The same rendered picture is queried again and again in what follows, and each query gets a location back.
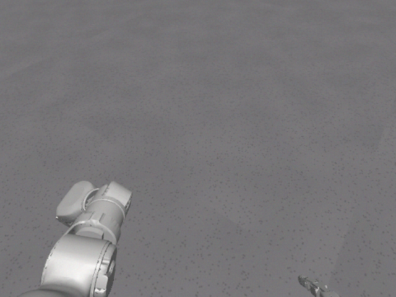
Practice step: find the left robot hand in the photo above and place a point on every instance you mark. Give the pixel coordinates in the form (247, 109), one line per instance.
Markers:
(70, 207)

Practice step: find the left robot arm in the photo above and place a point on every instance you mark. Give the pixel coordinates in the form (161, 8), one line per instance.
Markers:
(82, 261)

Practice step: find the right robot hand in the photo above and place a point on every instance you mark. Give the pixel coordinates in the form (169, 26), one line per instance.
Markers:
(316, 287)

